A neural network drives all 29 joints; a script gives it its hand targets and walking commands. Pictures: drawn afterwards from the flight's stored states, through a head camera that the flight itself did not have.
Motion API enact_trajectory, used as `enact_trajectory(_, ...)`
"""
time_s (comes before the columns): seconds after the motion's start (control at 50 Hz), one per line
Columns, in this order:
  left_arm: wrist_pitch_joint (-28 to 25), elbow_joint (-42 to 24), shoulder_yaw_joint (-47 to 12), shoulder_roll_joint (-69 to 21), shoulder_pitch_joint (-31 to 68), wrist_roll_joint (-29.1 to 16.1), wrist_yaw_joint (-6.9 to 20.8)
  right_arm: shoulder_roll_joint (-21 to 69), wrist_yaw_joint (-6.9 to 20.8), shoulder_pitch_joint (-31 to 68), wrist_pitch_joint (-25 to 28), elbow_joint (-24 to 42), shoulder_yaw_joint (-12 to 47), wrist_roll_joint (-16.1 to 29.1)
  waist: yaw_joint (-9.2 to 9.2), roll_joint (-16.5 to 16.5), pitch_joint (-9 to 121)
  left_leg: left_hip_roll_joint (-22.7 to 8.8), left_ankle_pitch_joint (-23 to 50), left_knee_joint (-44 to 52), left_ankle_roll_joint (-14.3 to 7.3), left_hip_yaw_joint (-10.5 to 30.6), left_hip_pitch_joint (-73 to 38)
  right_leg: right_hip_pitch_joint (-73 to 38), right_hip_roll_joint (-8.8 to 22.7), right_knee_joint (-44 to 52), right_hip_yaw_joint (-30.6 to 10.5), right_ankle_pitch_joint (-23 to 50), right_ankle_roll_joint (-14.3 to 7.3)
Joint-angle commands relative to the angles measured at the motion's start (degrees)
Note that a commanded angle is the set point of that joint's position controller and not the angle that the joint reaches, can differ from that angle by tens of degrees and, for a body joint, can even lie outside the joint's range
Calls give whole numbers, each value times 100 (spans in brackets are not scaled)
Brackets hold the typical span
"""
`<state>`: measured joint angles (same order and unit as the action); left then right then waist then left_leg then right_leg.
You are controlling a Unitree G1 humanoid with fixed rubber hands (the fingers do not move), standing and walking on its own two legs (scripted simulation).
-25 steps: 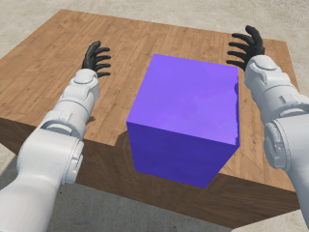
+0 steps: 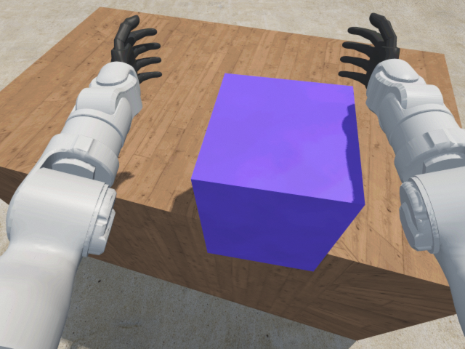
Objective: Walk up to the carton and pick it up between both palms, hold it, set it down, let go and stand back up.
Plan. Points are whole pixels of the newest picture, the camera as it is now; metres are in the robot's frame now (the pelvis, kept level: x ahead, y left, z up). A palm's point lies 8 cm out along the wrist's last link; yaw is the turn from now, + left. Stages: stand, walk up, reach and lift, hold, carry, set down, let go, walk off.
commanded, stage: set down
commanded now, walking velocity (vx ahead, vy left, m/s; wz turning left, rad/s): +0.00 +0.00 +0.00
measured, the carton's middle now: (272, 178) +0.42 -0.01 +0.06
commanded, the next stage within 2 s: let go in 1.56 s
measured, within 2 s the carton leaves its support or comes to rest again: neither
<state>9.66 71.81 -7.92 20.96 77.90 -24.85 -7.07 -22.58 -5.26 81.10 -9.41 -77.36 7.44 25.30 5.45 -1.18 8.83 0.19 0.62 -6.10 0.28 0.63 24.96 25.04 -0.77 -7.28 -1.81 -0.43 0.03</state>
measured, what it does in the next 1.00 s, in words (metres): stands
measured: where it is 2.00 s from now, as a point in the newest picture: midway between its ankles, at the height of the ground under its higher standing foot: outside the picture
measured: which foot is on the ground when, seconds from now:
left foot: down 0.00-1.00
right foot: down 0.00-1.00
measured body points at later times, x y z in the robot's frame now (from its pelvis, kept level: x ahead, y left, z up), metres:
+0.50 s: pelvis -0.01 +0.00 +0.00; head +0.07 +0.01 +0.44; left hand +0.48 +0.28 +0.33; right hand +0.54 -0.13 +0.32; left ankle +0.01 +0.12 -0.75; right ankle +0.00 -0.12 -0.75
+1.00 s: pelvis +0.00 +0.00 +0.00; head +0.06 +0.01 +0.45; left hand +0.47 +0.25 +0.20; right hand +0.52 -0.11 +0.22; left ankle +0.01 +0.12 -0.75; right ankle +0.00 -0.12 -0.75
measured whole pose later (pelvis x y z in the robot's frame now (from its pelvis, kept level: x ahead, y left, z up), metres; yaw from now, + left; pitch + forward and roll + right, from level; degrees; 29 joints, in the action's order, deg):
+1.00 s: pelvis +0.00 +0.00 +0.00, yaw +2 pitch +15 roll +0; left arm 17.6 63.6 -5.9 23.2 69.9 -21.6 -1.8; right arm -17.5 -8.1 73.5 -19.0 -62.4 1.1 20.1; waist 3.9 -0.7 9.5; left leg 0.6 1.3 -4.2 0.2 2.8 20.4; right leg 19.1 -0.5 -4.2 -0.8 0.0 0.0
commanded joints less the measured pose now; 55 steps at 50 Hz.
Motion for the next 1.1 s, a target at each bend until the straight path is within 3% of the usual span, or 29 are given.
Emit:
enact_trajectory(0.0, 96, -525, 109, 963, 2848, 64, -40, -759, 2, 3013, -41, 522, -216, -20, 163, -91, 3764, 202, 1897, -453, 361, 23, -976, -2168, -15, -672, -206, 1854, 223)
enact_trajectory(0.06, 240, -416, 128, 920, 3142, -4, -21, -859, 53, 3208, -169, 187, -260, -56, 184, -205, 3483, 156, 1559, -417, 448, 27, -912, -1961, 2, -535, -147, 1479, 202)
enact_trajectory(0.18, 448, -289, 259, 1115, 3795, 207, 124, -1093, 136, 3709, -375, -70, -593, -288, 123, -17, 3331, 91, 1172, -342, 503, -22, -1215, -1393, -57, -160, -65, 713, 166)
enact_trajectory(0.24, 592, -290, 364, 1107, 3983, 313, 181, -1169, 196, 3903, -479, 2, -669, -338, 206, 111, 3231, 100, 958, -240, 509, -4, -1296, -1336, -41, -109, -38, 450, 165)
enact_trajectory(0.3, 701, -109, 309, 1165, 3928, 348, 270, -1170, 242, 3977, -582, -58, -665, -395, 166, -40, 3153, 25, 921, -208, 493, -5, -1523, -1082, -25, 24, 9, 309, 193)
enact_trajectory(0.34, 764, -170, 323, 1116, 3975, 431, 334, -1184, 287, 3938, -652, -135, -724, -396, 237, 242, 3096, 39, 882, -182, 521, -7, -1795, -906, -59, 188, 17, 34, 148)
enact_trajectory(0.44, 827, -171, 367, 1208, 3740, 418, 508, -1221, 379, 3817, -766, -102, -717, -515, 257, -38, 2988, -15, 1171, -52, 562, 40, -1698, -1361, -45, 211, -49, 509, 174)
enact_trajectory(0.52, 806, -516, 447, 1301, 3437, 500, 577, -1045, 405, 3587, -772, 162, -681, -398, 294, 112, 3290, 53, 1531, -12, 530, 0, -1726, -1877, -9, 164, -93, 1015, 213)
enact_trajectory(0.58, 774, -732, 439, 1302, 3175, 457, 599, -882, 425, 3341, -751, 455, -461, -273, 333, -14, 3239, 48, 1672, -51, 504, 25, -1656, -2114, -16, 57, -141, 1289, 191)
enact_trajectory(0.66, 736, -805, 409, 1366, 2542, 392, 643, -669, 314, 2921, -792, 919, -439, -257, 314, -361, 3404, 129, 1729, 122, 414, -36, -866, -3225, 75, -398, -237, 2408, 271)
enact_trajectory(0.72, 722, -1334, 347, 1336, 2354, 270, 636, -521, 182, 2433, -876, 1356, -437, -176, 195, -191, 3626, 106, 2325, -68, 317, 72, -1402, -2917, 65, -489, -204, 2645, 290)
enact_trajectory(0.78, 798, -1705, 246, 1159, 2189, 217, 625, -477, 19, 2080, -1004, 1676, -532, -228, 37, 168, 3627, 67, 3159, -478, 341, 208, -2350, -1859, 25, -187, -186, 2177, 172)
enact_trajectory(0.82, 813, -1590, 345, 1116, 1897, 214, 611, -467, -96, 1901, -1049, 1963, -624, -356, -34, -38, 3568, 115, 2680, -458, 411, 199, -1937, -2242, 1, -206, -216, 2167, 127)
enact_trajectory(0.86, 819, -1275, 332, 1093, 1554, 277, 596, -387, -216, 1614, -1096, 1930, -696, -515, -60, 20, 3320, 126, 2111, -239, 330, 144, -1239, -2788, 81, -324, -294, 2262, 105)
enact_trajectory(0.9, 748, -1265, 399, 1161, 1440, 351, 540, -214, -296, 1423, -1052, 2010, -700, -516, -106, -74, 3366, 126, 2147, -254, 299, 203, -1070, -2915, 133, -453, -285, 2399, 88)
enact_trajectory(0.98, 525, -1624, 365, 1101, 1177, 315, 462, 3, -356, 828, -900, 1908, -732, -539, -194, 106, 3378, 124, 2136, -290, 275, 229, -1570, -2504, 99, -259, -209, 1817, 59)
enact_trajectory(1.04, 415, -1581, 275, 989, 829, 326, 441, 189, -342, 467, -836, 1686, -702, -523, -146, 175, 3035, 86, 1985, -220, 242, 259, -1425, -2436, 108, -205, -201, 1633, 65)
enact_trajectory(1.08, 337, -1596, 162, 840, 694, 343, 426, 242, -289, 208, -749, 1396, -677, -408, -154, 472, 2750, 38, 2135, -366, 248, 315, -2106, -1534, 78, -6, -175, 925, 66)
